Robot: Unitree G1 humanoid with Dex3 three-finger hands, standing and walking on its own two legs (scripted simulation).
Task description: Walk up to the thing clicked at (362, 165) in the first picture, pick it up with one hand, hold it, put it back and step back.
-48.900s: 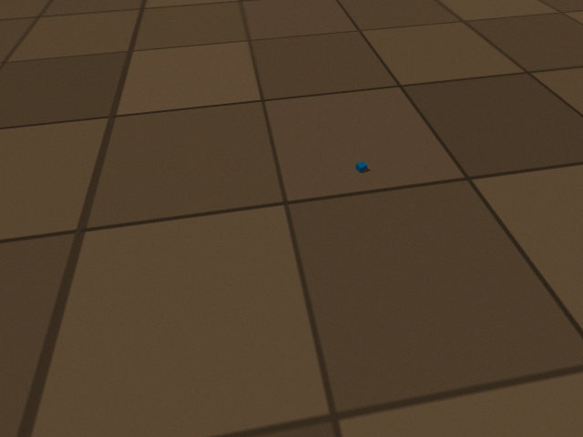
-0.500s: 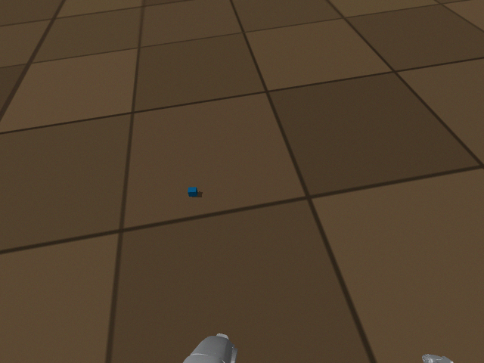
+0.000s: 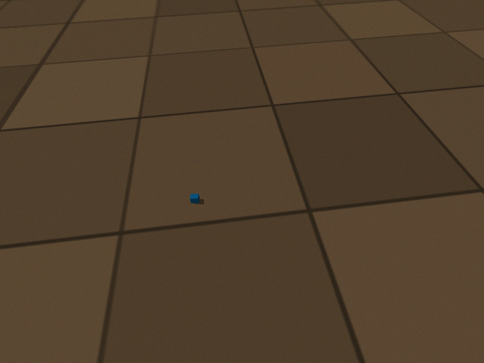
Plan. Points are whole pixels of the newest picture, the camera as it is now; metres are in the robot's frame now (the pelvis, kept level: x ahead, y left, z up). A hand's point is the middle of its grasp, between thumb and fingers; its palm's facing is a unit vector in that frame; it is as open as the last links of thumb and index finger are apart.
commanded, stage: step back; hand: left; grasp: from above
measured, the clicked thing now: (194, 198) +1.02 +0.29 -0.74
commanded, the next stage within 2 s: stand in 0.50 s
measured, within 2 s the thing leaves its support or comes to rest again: neither
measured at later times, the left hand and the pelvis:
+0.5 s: hand out of the picture +0.14 +0.29 -0.14, palm faces +0.03 -0.93 -0.36, open 7.4 cm; pelvis +0.04 +0.03 +0.01, yaw +0 degrees
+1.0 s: hand out of the picture +0.10 +0.27 -0.13, palm faces -0.02 -0.94 -0.33, open 7.4 cm; pelvis +0.02 +0.02 +0.02, yaw +0 degrees
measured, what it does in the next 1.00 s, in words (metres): stands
